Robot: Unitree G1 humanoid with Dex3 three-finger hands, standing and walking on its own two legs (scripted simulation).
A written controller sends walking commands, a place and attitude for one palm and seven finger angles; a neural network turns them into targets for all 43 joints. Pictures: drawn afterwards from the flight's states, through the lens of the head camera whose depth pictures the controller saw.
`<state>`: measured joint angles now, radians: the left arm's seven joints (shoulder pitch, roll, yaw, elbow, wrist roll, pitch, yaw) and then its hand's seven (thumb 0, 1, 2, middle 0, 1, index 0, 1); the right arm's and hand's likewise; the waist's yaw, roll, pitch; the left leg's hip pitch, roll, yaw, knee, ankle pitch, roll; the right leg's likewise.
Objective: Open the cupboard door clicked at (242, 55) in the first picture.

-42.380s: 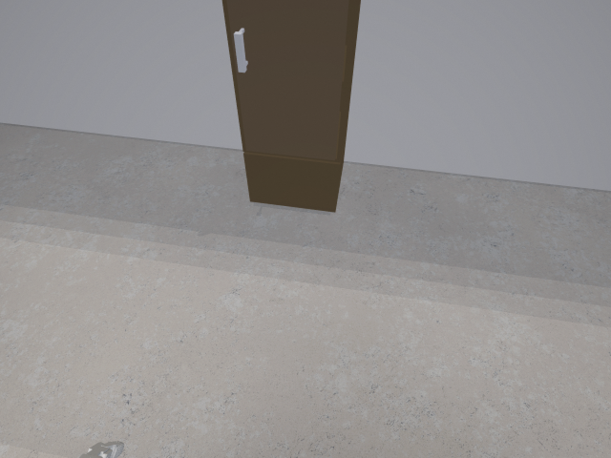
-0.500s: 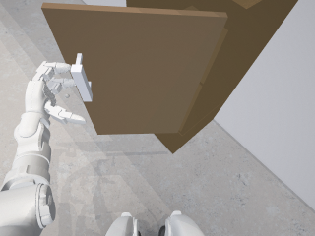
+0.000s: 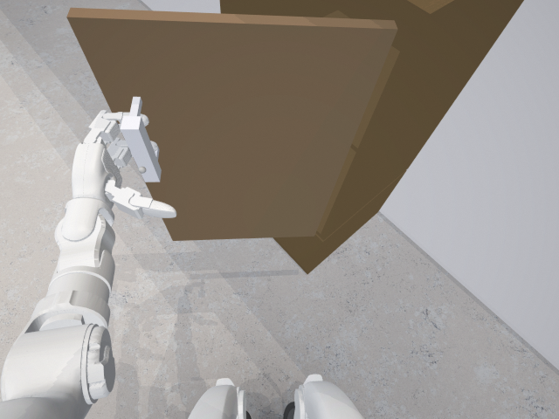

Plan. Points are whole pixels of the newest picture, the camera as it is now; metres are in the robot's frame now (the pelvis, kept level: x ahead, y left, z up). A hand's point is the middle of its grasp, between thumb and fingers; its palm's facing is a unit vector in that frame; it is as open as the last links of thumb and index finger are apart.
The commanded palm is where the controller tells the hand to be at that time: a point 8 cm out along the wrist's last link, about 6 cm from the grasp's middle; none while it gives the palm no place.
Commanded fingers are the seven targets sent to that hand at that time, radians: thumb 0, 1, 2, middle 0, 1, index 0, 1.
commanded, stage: slide the fingers in behind the handle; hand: left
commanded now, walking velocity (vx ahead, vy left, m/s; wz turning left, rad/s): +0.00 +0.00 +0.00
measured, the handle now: (145, 141) +0.51 +0.19 +0.05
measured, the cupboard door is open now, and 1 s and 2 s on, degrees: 52 53 76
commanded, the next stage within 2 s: close the thumb around the handle in 0.56 s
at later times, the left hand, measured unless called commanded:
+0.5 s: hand (150, 171) +0.45 +0.18 +0.05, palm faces +0.04 -1.00 -0.02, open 14.0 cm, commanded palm +0.42 +0.22 +0.05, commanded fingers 0.00 -0.50 0.30 -0.30 -1.20 -0.30 -1.20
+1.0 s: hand (147, 174) +0.44 +0.18 +0.05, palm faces +0.04 -1.00 -0.01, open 10.8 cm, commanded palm +0.41 +0.22 +0.05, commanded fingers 0.00 0.51 0.73 -0.37 -1.31 -0.37 -1.31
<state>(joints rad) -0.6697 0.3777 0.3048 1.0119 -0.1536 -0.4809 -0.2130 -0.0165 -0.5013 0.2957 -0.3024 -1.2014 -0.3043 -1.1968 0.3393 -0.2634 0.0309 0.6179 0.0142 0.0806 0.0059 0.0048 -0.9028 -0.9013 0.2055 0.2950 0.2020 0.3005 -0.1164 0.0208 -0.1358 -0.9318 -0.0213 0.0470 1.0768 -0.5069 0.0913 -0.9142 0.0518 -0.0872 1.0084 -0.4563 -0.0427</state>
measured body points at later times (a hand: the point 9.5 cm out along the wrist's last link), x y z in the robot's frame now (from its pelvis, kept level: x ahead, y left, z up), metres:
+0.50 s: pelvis +0.00 -0.01 +0.00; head +0.11 +0.01 +0.44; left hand +0.44 +0.23 +0.05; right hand +0.06 -0.28 -0.11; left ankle +0.00 +0.06 -0.66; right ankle +0.01 -0.10 -0.66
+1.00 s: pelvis +0.00 -0.01 +0.00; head +0.10 +0.01 +0.44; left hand +0.43 +0.23 +0.06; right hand +0.06 -0.27 -0.11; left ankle +0.00 +0.06 -0.66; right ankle +0.01 -0.10 -0.66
